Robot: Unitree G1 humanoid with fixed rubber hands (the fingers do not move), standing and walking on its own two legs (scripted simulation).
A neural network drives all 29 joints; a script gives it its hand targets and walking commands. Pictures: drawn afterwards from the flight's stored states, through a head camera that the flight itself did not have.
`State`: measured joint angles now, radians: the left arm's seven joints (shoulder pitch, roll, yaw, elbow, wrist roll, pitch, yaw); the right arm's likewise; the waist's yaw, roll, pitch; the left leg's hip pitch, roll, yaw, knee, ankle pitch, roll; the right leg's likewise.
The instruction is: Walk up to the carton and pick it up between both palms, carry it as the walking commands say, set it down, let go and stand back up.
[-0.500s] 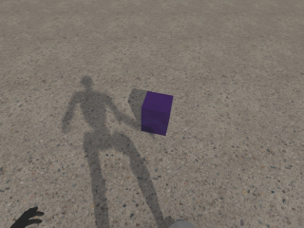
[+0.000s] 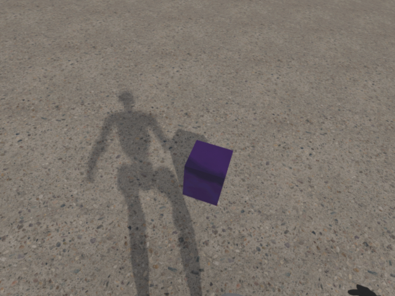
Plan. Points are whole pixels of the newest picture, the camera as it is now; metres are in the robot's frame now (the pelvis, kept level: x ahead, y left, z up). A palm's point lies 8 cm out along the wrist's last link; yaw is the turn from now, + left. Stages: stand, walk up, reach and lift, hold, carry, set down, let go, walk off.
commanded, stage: walk up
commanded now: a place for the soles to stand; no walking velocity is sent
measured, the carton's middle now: (206, 173) +0.84 -0.09 -0.62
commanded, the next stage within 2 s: none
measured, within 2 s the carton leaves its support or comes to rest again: neither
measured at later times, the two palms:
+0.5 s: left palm (63, 255) +0.21 +0.28 -0.07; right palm (361, 236) +0.29 -0.40 -0.07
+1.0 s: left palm (110, 187) +0.38 +0.23 -0.06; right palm (349, 190) +0.44 -0.45 -0.10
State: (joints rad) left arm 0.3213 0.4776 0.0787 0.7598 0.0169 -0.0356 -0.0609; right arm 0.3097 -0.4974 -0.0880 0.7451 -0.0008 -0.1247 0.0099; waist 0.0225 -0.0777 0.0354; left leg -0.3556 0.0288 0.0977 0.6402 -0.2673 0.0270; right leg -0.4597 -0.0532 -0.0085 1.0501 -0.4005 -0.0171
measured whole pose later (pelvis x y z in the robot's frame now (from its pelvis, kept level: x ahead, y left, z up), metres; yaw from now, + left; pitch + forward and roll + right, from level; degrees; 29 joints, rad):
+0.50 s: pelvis +0.18 -0.07 +0.00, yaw +3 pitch -1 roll +0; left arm 0.35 0.51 0.09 0.75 0.01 -0.06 -0.06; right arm 0.32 -0.48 -0.06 0.80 -0.01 -0.11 0.04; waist 0.06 -0.01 0.04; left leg -0.43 0.04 0.09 0.65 -0.28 0.03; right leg -0.28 -0.06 -0.11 0.64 -0.35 -0.03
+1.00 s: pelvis +0.33 -0.13 +0.00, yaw +5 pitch -1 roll +0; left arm 0.26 0.49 0.06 0.78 0.01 -0.08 -0.01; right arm 0.29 -0.48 -0.05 0.81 -0.01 -0.05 0.01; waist 0.03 0.03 0.08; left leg -0.49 0.06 0.05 0.87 -0.39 0.03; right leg -0.37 -0.06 -0.09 0.70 -0.31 -0.02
